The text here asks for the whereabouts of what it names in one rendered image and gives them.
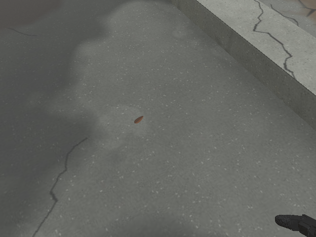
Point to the robot right hand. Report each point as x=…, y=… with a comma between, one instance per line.
x=305, y=224

